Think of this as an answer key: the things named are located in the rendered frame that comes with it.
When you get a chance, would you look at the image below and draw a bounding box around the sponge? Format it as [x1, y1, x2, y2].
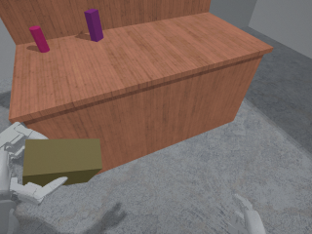
[22, 138, 102, 187]

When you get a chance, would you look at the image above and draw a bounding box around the robot left forearm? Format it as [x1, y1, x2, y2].
[0, 200, 20, 234]

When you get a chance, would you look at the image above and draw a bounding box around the table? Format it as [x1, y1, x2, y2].
[0, 0, 274, 175]

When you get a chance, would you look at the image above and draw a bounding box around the robot right hand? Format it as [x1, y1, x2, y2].
[228, 193, 266, 234]

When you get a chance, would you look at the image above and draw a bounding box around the robot left hand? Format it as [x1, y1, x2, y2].
[0, 122, 68, 206]

